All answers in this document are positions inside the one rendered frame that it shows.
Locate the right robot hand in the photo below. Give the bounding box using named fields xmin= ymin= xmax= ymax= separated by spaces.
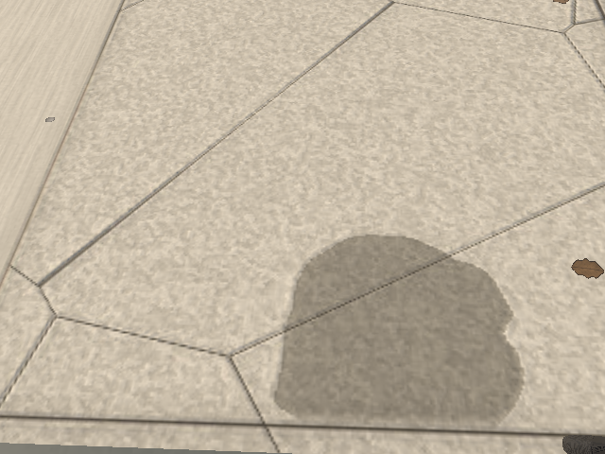
xmin=562 ymin=435 xmax=605 ymax=454

